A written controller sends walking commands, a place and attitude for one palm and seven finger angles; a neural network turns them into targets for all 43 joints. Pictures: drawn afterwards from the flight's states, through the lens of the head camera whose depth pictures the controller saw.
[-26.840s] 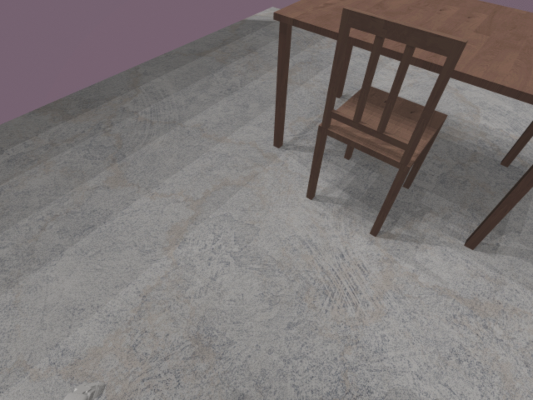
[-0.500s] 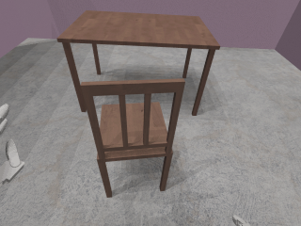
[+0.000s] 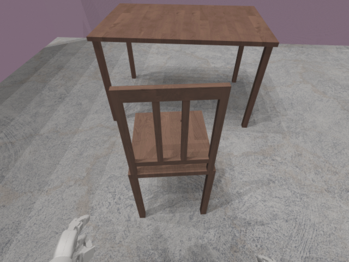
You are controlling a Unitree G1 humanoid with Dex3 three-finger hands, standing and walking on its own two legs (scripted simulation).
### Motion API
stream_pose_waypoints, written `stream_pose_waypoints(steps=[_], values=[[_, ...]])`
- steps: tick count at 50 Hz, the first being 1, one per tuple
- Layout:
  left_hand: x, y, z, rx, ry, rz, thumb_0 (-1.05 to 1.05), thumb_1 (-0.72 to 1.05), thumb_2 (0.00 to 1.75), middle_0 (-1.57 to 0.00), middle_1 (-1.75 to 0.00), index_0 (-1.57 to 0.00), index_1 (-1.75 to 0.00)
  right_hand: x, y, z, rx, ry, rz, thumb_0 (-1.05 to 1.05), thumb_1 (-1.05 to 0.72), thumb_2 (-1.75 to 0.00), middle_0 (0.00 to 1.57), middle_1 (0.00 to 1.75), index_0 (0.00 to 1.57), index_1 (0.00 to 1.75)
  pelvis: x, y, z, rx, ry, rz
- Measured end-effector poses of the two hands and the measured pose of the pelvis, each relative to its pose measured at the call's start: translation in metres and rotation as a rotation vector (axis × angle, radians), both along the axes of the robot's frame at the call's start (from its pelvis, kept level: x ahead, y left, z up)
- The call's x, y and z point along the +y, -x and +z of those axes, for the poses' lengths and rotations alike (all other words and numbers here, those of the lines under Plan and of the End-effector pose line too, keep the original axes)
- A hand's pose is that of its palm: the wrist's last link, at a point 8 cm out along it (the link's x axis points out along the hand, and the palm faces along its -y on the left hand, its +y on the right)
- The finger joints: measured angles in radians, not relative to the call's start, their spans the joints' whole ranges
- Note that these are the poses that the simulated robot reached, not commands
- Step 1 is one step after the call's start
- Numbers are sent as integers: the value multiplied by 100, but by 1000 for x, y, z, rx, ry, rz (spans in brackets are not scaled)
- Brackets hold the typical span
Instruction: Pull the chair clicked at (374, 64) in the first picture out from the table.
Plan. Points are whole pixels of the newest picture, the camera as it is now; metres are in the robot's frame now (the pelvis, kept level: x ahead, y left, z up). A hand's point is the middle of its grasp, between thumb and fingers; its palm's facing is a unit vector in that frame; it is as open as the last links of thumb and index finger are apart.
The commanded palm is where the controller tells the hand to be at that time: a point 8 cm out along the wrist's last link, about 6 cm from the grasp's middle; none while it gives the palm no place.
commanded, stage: let the arm hang, fingers relaxed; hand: left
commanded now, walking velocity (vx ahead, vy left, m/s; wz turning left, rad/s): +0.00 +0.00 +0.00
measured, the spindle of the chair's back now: (158, 133) +0.57 +0.09 -0.08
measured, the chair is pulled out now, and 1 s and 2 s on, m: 0.59 0.59 0.59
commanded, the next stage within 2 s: look to check the result in 0.92 s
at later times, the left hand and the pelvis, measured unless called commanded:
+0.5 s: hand out of the picture -0.06 +0.16 -0.16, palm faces +0.01 -0.98 -0.22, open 7.3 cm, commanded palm none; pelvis +0.00 -0.02 +0.01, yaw +0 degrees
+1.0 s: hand out of the picture +0.00 +0.13 -0.16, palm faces +0.03 -0.98 -0.18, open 7.3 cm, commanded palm none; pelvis +0.00 -0.03 +0.01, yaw +0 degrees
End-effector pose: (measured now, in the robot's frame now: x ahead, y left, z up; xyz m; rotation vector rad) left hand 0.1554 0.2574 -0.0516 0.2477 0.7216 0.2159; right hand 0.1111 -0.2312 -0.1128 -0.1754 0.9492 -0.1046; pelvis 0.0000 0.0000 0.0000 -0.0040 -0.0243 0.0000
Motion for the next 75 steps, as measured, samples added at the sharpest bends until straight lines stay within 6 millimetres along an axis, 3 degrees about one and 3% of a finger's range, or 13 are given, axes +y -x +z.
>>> stream_pose_waypoints(steps=[3, 4, 5, 13, 19, 24, 34, 38, 58, 75], values=[[-45, 59, -62, 312, 143, -32, 1, 91, 90, -19, -30, -20, -29, -1, 24, -3, 90, 3, -20, 1, -90, -90, 20, 30, 21, 30, -4, 1, 2, -10, -1, -9], [-54, 78, -73, 378, 180, -6, 0, 93, 90, -19, -30, -20, -29, -2, 34, -4, 126, 6, -28, 1, -90, -90, 20, 30, 21, 30, -5, 1, 2, -10, 1, -9], [-52, 90, -78, 400, 184, 51, -2, 98, 90, -20, -30, -21, -29, -2, 44, -5, 166, 10, -30, 1, -90, -90, 20, 30, 21, 30, -8, 2, 3, -9, 4, -5], [-32, 184, -80, 691, 123, 106, -3, 100, 90, -20, -30, -21, -30, -21, 114, -15, 408, 33, -90, 0, -92, -90, 20, 30, 21, 30, -15, 1, 8, -6, 11, -2], [-35, 219, -73, 804, 105, 131, 0, 94, 90, -20, -30, -20, -29, -14, 147, -22, 502, -5, -108, 0, -91, -90, 20, 30, 20, 30, -18, 2, 9, -7, 6, -5], [-49, 217, -74, 802, 119, 124, 0, 92, 90, -19, -30, -20, -29, -2, 159, -27, 531, -50, -115, 0, -91, -90, 20, 30, 20, 30, -21, 2, 9, -8, 3, -7], [-83, 172, -83, 680, 173, 72, 1, 91, 90, -20, -30, -20, -29, 14, 155, -32, 502, -105, -125, 0, -91, -90, 20, 30, 20, 30, -28, 2, 8, -9, -1, -12], [-84, 164, -84, 669, 164, 67, 2, 93, 90, -20, -30, -21, -29, 14, 151, -32, 485, -109, -131, 0, -91, -90, 20, 30, 20, 30, -31, 1, 8, -8, -1, -13], [-87, 167, -83, 683, 173, 89, 1, 91, 90, -19, -30, -20, -29, -7, 137, -28, 484, -64, -119, 0, -91, -90, 20, 30, 20, 30, -37, -4, 9, -2, -2, -5], [-92, 161, -85, 677, 180, 83, 1, 91, 90, -20, -30, -20, -29, -5, 133, -27, 485, -71, -115, 0, -91, -90, 20, 30, 20, 30, -40, -7, 9, -3, 0, -4]])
